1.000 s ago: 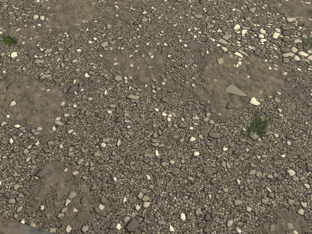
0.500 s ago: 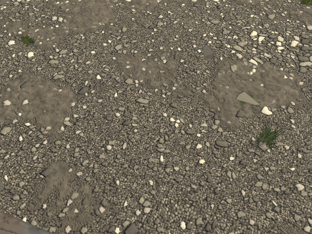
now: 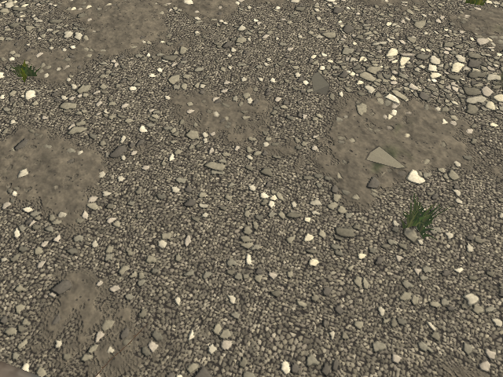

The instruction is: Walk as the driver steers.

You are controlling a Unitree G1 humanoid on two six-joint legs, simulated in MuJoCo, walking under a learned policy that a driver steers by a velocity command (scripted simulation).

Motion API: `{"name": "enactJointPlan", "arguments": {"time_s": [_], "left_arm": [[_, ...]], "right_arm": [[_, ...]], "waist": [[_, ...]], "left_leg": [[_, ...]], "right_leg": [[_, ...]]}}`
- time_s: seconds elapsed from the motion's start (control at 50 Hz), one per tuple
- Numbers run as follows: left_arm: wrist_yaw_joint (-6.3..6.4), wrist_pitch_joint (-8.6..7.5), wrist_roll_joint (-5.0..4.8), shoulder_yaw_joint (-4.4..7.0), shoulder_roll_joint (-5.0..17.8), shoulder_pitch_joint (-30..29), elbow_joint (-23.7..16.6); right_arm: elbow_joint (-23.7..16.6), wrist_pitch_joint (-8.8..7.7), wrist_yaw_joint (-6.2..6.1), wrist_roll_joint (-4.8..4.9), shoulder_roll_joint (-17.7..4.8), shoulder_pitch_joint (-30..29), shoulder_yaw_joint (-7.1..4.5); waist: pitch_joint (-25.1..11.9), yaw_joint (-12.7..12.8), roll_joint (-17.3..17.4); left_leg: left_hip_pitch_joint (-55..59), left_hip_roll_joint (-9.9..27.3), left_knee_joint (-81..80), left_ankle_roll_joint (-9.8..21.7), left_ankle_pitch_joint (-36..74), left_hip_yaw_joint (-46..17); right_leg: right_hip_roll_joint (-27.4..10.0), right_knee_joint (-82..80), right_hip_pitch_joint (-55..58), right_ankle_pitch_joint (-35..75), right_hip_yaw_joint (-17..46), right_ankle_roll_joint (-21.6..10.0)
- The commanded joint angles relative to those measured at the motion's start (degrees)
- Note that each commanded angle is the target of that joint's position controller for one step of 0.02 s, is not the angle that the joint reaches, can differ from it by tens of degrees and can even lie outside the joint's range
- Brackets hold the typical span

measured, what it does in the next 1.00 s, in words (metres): stands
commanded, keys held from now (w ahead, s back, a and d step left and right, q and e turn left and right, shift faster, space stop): no key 1.00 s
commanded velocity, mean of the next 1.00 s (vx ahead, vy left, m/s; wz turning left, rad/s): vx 0.00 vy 0.00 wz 0.00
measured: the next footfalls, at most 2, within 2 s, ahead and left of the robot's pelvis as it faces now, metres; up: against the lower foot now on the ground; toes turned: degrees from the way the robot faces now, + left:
left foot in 1.50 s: +0.21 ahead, +0.17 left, +0.00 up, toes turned +3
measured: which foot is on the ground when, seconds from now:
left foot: down 0.00-1.00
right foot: down 0.00-1.00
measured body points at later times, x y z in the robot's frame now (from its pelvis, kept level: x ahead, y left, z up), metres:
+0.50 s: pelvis +0.01 -0.01 +0.00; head +0.03 -0.02 +0.45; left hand +0.13 +0.28 -0.11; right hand +0.13 -0.29 -0.12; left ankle +0.03 +0.15 -0.74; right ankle -0.04 -0.08 -0.74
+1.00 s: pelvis +0.01 -0.01 +0.00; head +0.03 -0.02 +0.45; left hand +0.11 +0.28 -0.11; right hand +0.13 -0.30 -0.13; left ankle +0.03 +0.15 -0.74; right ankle -0.04 -0.08 -0.74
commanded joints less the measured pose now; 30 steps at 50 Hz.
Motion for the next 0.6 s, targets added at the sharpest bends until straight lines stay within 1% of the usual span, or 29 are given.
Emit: {"name": "enactJointPlan", "arguments": {"time_s": [0.02, 0.26, 0.6], "left_arm": [[0.33, -0.76, -0.14, 1.84, 8.2, -0.7, -3.3], [0.4, -0.52, -0.1, 1.75, 9.4, 1.7, -2.2], [0.22, -0.21, -0.11, 1.56, 10.5, 3.8, -0.8]], "right_arm": [[-2.5, -0.52, -0.25, 0.06, -7.7, -1.5, -1.55], [0.4, -0.28, -0.54, -0.03, -8.6, -3.6, -1.29], [4.1, -0.16, -0.84, 0.03, -9.5, -5.0, -0.83]], "waist": [[-6.1, 0.1, -0.3], [-5.2, 0.1, 0.0], [-4.8, 0.1, -0.2]], "left_leg": [[3.1, 1.3, -1.6, 1.5, 9.2, -0.3], [3.3, 1.4, -2.0, 1.1, 8.5, 0.0], [3.2, 1.4, -2.2, 0.8, 9.1, 0.5]], "right_leg": [[-4.8, -4.8, 0.9, 18.5, 5.0, -1.3], [-4.7, -5.8, 1.7, 18.6, 5.5, -1.4], [-4.7, -5.9, 3.0, 20.7, 5.8, -1.3]]}}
